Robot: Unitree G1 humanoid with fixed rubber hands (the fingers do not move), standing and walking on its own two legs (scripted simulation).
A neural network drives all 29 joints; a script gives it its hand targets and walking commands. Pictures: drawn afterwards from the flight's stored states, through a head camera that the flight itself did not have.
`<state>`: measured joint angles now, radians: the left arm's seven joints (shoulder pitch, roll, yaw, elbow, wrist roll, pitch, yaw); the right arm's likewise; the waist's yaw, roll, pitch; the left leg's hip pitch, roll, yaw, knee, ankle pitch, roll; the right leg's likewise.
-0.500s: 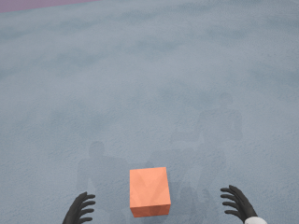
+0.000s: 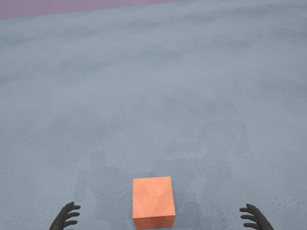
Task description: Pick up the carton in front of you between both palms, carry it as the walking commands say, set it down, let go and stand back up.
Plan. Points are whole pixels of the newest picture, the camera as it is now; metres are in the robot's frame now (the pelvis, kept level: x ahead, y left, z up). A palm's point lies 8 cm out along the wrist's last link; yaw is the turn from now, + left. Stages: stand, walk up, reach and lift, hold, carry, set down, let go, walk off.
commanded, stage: stand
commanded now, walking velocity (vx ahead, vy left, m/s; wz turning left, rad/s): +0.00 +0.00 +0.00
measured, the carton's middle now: (153, 203) +0.40 +0.03 -0.64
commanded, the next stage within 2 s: none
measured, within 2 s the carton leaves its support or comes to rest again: neither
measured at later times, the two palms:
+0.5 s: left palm out of the picture +0.14 +0.31 -0.09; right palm out of the picture +0.14 -0.27 -0.08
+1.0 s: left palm out of the picture +0.10 +0.31 -0.09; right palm out of the picture +0.10 -0.29 -0.09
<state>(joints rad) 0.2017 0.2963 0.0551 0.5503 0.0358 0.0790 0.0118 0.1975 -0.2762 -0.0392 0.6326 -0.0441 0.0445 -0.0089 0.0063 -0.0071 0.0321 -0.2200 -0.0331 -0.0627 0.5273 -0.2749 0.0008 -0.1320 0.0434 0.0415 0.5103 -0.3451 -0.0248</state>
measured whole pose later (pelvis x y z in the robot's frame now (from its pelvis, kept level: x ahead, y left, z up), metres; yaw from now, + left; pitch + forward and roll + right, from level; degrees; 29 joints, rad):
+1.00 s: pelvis +0.00 +0.01 +0.01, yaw +0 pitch -2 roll +0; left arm 0.17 0.36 0.03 0.90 0.02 -0.01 0.02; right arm 0.12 -0.36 -0.03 0.96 -0.02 -0.01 -0.02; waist 0.00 -0.01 0.02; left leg -0.15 -0.05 -0.05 0.38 -0.19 0.02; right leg -0.06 0.02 0.06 0.37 -0.26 0.00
